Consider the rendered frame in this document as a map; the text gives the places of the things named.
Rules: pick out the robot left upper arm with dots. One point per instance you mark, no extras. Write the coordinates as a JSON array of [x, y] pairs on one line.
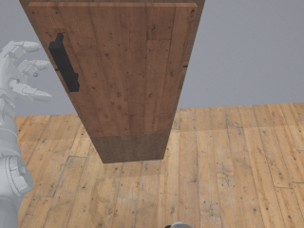
[[15, 181]]

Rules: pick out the robot left hand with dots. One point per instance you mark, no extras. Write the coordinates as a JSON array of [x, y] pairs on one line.
[[9, 72]]

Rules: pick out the robot left forearm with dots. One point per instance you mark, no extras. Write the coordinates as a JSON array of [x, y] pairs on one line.
[[8, 126]]

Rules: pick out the handle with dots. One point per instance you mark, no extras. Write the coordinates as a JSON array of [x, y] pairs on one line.
[[59, 55]]

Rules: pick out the cupboard door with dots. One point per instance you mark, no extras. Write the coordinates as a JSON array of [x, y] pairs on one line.
[[129, 57]]

